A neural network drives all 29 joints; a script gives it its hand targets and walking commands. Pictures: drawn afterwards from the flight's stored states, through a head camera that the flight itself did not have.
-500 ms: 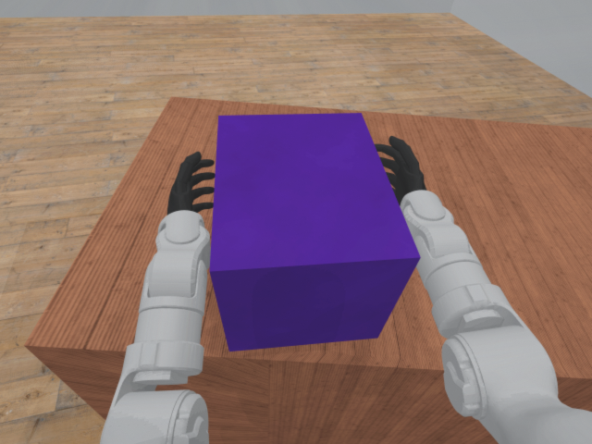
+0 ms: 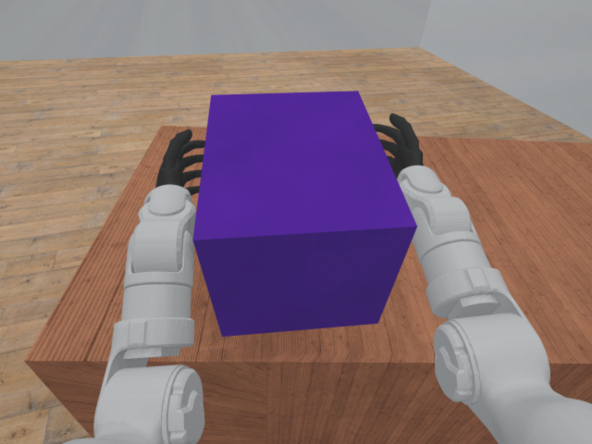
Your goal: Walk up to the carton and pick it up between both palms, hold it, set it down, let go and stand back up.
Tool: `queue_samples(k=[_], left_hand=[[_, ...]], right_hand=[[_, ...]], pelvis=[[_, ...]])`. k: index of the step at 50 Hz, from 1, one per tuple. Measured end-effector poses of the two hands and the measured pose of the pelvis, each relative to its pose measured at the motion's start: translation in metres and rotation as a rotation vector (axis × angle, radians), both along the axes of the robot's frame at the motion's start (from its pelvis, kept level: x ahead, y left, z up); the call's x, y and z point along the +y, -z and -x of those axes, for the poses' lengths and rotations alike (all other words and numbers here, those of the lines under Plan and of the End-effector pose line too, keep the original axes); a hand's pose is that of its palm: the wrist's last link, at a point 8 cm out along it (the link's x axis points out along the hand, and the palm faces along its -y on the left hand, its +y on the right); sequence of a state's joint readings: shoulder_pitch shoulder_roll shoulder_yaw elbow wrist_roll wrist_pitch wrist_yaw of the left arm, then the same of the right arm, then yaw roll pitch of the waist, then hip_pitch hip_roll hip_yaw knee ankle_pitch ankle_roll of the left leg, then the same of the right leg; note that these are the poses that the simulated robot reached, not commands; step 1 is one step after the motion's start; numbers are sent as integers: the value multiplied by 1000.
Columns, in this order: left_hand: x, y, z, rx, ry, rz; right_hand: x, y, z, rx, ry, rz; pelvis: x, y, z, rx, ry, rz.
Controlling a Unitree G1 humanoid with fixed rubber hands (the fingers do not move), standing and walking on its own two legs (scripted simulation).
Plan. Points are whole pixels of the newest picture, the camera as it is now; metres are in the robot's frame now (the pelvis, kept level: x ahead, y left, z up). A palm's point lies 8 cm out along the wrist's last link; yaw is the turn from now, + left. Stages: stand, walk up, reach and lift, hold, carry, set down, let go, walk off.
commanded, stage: reach and lift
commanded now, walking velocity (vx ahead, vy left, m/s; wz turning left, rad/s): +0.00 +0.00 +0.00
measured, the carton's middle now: (293, 207) +0.39 -0.01 +0.16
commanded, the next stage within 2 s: hold in 1.00 s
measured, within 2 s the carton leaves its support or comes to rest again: neither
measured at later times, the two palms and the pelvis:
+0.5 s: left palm (171, 174) +0.39 +0.15 +0.21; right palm (403, 159) +0.40 -0.15 +0.23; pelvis +0.02 +0.01 +0.00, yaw +0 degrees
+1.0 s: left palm (163, 163) +0.38 +0.16 +0.24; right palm (411, 147) +0.39 -0.15 +0.26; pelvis +0.01 +0.01 +0.00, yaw +0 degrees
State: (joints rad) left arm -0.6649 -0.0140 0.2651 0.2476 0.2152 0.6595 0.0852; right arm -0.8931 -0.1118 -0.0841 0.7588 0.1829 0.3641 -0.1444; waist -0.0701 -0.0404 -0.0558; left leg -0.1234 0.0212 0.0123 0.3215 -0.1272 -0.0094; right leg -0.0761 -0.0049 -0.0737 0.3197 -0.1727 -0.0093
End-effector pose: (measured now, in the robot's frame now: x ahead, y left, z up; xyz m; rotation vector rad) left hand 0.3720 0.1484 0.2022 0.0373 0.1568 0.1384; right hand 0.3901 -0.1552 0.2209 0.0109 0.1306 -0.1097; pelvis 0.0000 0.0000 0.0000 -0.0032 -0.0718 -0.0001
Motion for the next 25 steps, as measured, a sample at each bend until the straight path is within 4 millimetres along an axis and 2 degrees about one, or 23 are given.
queue_samples(k=[3,9,25], left_hand=[[1,-1,-1,4,17,1],[2,6,-6,34,35,-2],[5,-12,-19,15,33,-10]], right_hand=[[0,-2,3,3,12,-6],[1,6,1,33,26,-8],[4,-13,-12,13,22,-6]], pelvis=[[2,0,-1,-13,0,1],[7,0,-2,-5,9,1],[10,0,-18,-9,-1,8]])
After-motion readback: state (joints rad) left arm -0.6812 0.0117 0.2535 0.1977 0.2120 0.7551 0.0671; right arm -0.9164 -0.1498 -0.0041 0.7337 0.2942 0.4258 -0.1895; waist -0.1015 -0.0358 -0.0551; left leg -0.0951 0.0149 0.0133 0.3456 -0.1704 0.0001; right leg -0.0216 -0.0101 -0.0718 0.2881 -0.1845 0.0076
